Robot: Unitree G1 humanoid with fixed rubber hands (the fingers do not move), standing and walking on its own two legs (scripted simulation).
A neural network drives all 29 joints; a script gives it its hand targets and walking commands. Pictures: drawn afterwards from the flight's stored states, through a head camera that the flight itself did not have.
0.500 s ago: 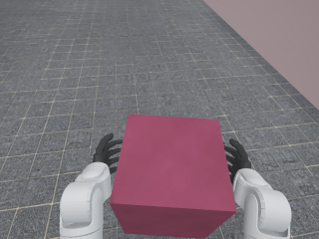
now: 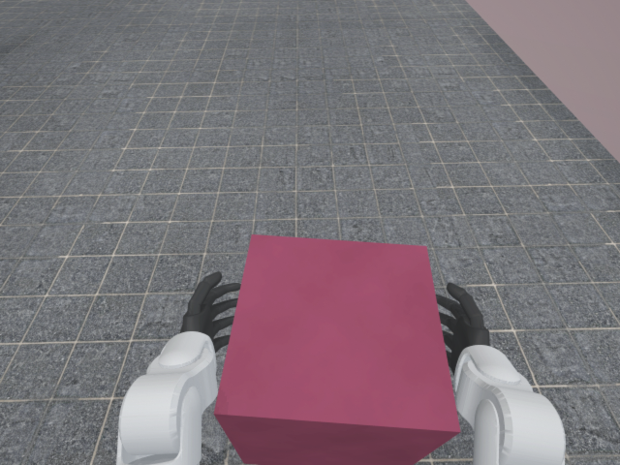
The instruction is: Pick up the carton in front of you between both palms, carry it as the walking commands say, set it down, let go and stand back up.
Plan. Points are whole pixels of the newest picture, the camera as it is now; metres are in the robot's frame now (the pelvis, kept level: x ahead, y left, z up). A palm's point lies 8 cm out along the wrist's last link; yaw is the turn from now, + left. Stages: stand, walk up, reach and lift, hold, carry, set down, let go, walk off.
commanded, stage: carry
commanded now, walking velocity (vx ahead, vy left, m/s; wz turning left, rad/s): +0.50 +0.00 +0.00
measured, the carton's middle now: (329, 362) +0.24 +0.00 +0.01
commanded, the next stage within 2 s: none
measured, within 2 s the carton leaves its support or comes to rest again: neither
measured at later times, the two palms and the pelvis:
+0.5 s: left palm (242, 156) +0.56 +0.16 +0.10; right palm (423, 167) +0.53 -0.14 +0.10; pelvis +0.31 +0.03 +0.00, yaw -3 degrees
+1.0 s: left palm (290, 77) +0.85 +0.11 +0.10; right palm (426, 85) +0.84 -0.20 +0.09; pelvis +0.62 -0.04 +0.00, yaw -1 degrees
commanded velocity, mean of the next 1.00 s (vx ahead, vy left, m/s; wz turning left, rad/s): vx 0.50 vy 0.00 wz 0.00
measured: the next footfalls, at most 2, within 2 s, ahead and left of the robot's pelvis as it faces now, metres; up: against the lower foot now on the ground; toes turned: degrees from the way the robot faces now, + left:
left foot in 0.18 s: +0.26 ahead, +0.13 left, +0.00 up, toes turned +11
right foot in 0.62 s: +0.57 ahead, -0.10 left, +0.00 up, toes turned -13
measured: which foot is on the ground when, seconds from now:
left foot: up 0.00-0.16, down 0.18-0.64, up 0.66-1.00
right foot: down 0.00-0.20, up 0.22-0.60, down 0.62-1.00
